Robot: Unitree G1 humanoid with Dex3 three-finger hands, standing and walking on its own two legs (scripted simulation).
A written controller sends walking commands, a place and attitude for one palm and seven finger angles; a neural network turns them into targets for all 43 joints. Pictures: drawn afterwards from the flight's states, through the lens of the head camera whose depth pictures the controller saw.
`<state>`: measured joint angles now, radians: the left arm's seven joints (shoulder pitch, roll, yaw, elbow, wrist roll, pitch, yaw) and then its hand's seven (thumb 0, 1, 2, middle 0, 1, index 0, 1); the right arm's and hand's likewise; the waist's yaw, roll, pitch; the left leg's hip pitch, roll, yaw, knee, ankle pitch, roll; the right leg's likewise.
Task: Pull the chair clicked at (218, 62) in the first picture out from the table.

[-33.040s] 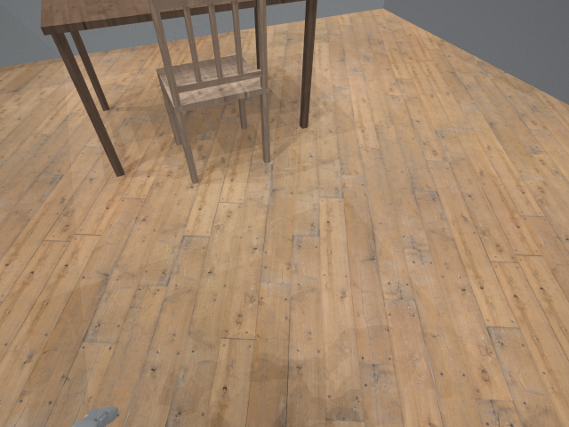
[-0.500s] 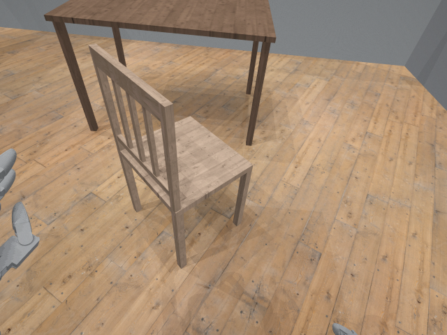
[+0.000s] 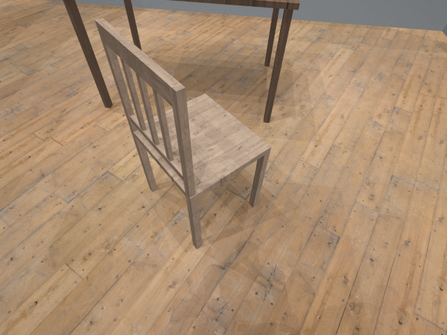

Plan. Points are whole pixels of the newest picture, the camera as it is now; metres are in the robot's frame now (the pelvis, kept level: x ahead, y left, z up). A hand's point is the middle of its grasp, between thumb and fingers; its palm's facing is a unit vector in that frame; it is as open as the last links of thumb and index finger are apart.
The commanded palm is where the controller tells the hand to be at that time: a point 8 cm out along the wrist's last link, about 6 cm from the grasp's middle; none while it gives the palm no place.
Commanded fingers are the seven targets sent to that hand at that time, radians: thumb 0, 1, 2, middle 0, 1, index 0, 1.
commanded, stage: let the arm hang, fingers relaxed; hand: left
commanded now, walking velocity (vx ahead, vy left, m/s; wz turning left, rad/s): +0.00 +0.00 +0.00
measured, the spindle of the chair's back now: (148, 111) +0.74 +0.28 -0.09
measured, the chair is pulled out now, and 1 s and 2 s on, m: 0.62 0.62 0.62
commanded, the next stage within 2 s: look to check the result in 0.64 s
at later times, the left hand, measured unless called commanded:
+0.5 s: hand out of the picture -0.01 +0.16 -0.17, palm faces +0.01 -0.98 -0.18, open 7.3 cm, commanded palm none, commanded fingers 0.00 0.90 0.90 -0.20 -0.30 -0.20 -0.30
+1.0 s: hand out of the picture -0.01 +0.16 -0.17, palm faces +0.02 -0.98 -0.17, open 7.4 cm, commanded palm none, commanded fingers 0.00 0.90 0.90 -0.20 -0.30 -0.20 -0.30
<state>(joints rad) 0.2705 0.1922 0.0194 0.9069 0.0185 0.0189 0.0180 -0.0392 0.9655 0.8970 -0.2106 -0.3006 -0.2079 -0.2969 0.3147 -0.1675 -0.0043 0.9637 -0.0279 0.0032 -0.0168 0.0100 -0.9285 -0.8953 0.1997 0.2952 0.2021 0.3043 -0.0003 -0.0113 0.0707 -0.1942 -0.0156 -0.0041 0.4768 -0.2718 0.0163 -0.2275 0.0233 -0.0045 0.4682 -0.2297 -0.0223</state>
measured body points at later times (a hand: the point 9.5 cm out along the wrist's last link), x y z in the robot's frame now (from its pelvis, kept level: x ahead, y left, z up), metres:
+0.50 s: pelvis +0.00 +0.00 +0.00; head +0.01 -0.01 +0.45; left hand -0.01 +0.21 -0.15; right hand -0.03 -0.21 -0.16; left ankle -0.01 +0.11 -0.74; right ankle +0.01 -0.11 -0.74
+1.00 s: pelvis +0.00 +0.00 +0.00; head +0.01 -0.01 +0.45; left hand -0.01 +0.21 -0.16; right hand -0.04 -0.21 -0.16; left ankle -0.01 +0.11 -0.74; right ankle +0.01 -0.11 -0.74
